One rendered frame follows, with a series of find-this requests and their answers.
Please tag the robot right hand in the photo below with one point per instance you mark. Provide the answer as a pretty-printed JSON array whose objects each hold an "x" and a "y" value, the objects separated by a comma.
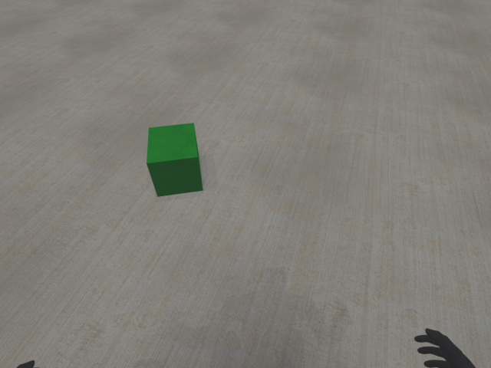
[{"x": 447, "y": 349}]

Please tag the carton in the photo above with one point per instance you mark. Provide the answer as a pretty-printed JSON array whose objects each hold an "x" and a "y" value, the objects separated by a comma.
[{"x": 173, "y": 159}]

